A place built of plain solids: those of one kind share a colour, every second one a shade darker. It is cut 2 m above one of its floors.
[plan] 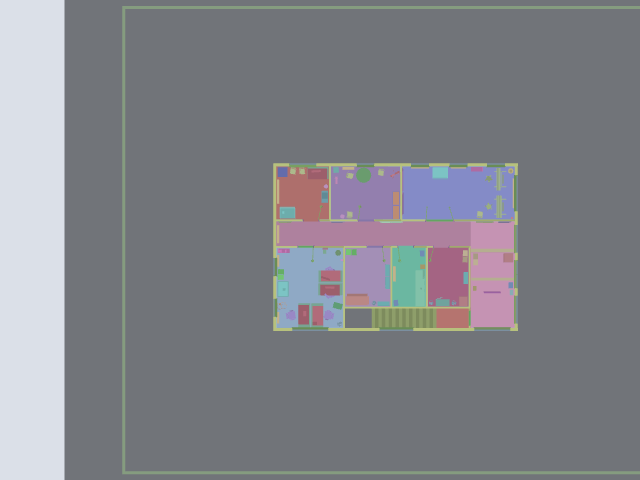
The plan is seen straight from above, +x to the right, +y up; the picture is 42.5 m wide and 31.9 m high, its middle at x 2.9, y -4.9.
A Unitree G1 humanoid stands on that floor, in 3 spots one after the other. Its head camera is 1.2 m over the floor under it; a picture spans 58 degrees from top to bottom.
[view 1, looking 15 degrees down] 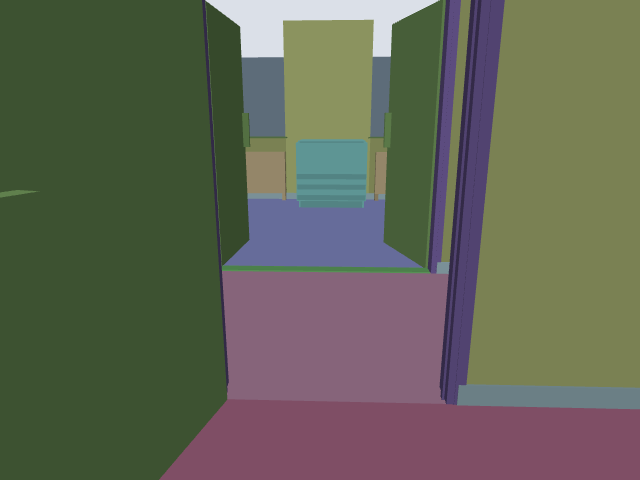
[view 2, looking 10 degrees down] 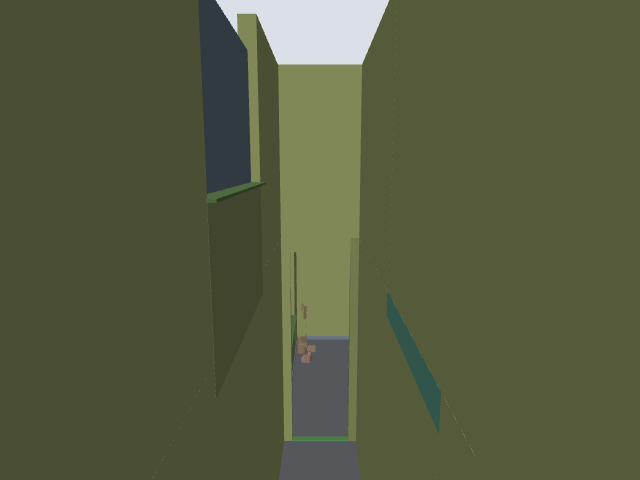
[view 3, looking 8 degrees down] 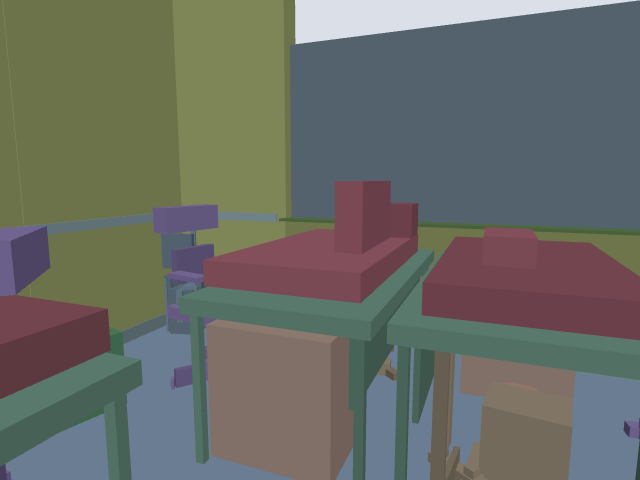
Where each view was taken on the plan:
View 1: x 10.95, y -7.10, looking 92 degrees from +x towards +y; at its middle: raised_floor_drawing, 4.64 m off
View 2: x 11.58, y -10.11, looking -180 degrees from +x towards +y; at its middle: wall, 7.13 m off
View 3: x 1.95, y -7.75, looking -68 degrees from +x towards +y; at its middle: desk_load_drowned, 2.51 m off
